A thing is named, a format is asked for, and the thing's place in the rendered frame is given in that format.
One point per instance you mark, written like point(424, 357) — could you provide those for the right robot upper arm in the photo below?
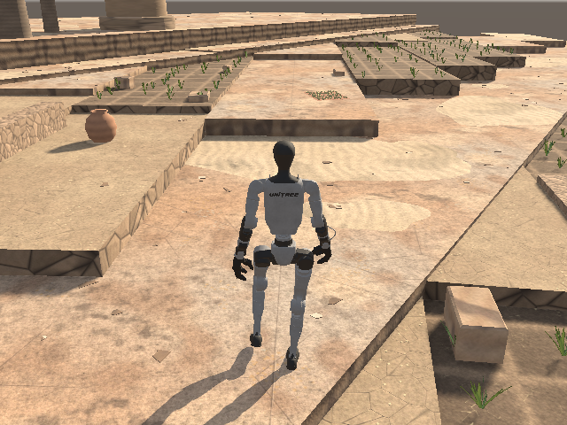
point(315, 201)

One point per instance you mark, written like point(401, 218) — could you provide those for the robot right forearm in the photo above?
point(323, 235)

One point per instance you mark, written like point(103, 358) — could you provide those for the right robot thigh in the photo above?
point(303, 271)

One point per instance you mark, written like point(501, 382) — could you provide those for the robot left hand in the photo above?
point(238, 268)

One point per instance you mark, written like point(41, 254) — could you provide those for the left robot upper arm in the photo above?
point(252, 202)

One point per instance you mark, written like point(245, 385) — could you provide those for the robot right hand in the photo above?
point(318, 250)

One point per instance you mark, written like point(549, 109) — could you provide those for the left robot shin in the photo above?
point(258, 298)

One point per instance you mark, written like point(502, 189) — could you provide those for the robot left forearm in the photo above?
point(243, 241)

